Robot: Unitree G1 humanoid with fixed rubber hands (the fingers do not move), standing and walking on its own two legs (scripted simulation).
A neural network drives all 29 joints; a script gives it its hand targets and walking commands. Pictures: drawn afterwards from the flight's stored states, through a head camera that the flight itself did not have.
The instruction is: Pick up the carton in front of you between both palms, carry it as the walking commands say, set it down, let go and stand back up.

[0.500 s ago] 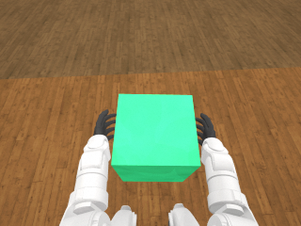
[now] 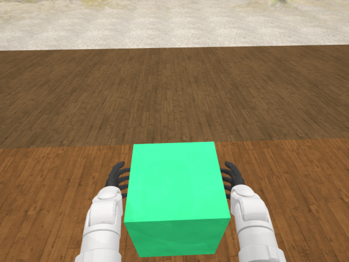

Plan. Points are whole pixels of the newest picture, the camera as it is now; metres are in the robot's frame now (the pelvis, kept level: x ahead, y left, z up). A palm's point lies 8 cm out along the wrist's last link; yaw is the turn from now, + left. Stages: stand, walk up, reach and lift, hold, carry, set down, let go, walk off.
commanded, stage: reach and lift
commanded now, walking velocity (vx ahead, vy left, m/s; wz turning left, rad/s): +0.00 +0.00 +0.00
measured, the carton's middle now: (175, 201) +0.31 +0.01 -0.05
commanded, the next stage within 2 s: hold in 0.92 s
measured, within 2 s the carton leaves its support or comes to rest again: neither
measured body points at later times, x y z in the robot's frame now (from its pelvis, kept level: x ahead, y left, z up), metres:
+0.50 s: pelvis +0.00 +0.01 +0.00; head -0.02 +0.00 +0.45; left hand +0.32 +0.16 +0.03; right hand +0.31 -0.15 +0.02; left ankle +0.02 +0.13 -0.74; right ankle +0.02 -0.12 -0.74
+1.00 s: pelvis +0.00 +0.00 +0.00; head -0.04 +0.00 +0.45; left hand +0.30 +0.16 +0.04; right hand +0.31 -0.15 +0.03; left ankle +0.02 +0.13 -0.74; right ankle +0.02 -0.12 -0.74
